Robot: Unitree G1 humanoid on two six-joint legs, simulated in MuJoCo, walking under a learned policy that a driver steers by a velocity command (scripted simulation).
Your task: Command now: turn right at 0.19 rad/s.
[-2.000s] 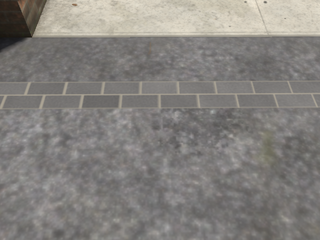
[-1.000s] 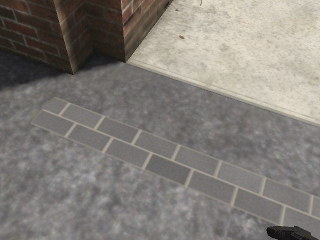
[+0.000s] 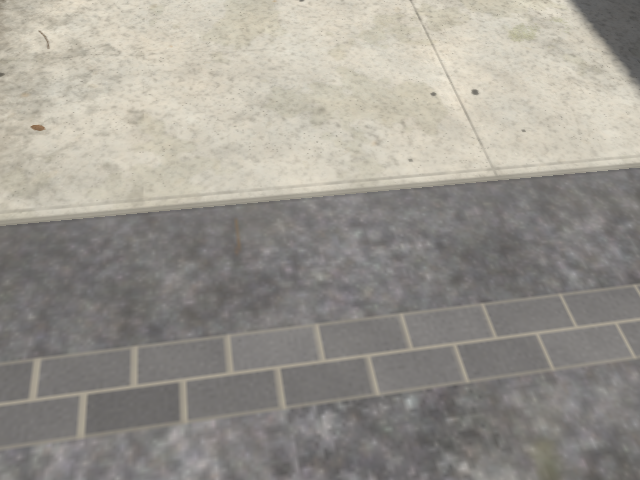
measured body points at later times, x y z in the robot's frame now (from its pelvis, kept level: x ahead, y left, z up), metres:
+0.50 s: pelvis +0.00 -0.04 -0.01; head +0.01 -0.04 +0.44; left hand +0.14 +0.21 -0.12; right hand +0.09 -0.32 -0.14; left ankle +0.00 +0.12 -0.74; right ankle -0.01 -0.15 -0.74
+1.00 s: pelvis +0.01 -0.03 -0.01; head +0.01 -0.03 +0.44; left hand +0.07 +0.23 -0.15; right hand +0.04 -0.30 -0.16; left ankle +0.00 +0.12 -0.74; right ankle -0.01 -0.15 -0.74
